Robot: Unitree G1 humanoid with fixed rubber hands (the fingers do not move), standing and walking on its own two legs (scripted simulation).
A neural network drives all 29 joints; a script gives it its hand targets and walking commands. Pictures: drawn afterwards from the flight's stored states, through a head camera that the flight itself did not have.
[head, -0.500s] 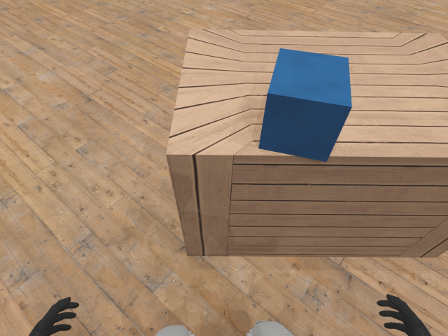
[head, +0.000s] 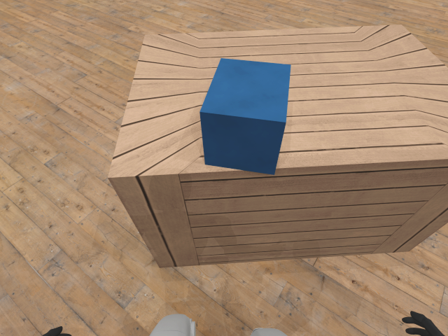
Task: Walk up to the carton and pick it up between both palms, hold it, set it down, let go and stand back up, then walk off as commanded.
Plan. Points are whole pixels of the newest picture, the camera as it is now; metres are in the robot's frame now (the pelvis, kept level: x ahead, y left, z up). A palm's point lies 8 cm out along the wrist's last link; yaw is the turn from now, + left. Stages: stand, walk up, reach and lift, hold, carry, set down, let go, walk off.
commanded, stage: walk up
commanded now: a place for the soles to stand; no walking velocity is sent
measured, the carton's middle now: (247, 115) +0.62 -0.05 +0.01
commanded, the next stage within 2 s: none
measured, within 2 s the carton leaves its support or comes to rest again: neither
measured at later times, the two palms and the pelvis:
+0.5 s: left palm (70, 319) +0.17 +0.31 -0.11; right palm out of the picture +0.10 -0.35 -0.05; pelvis +0.06 +0.00 -0.01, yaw +0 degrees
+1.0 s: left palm (78, 296) +0.20 +0.27 -0.04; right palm out of the picture +0.16 -0.40 -0.09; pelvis +0.10 -0.06 +0.01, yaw -1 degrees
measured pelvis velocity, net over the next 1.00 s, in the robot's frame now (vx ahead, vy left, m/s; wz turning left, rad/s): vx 0.10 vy -0.06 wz -0.02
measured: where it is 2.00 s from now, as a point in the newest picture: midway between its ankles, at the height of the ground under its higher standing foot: outside the picture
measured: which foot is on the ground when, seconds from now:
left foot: up 0.00-0.28, down 0.30-0.68, up 0.70-1.00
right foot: down 0.00-0.32, up 0.34-0.64, down 0.66-1.00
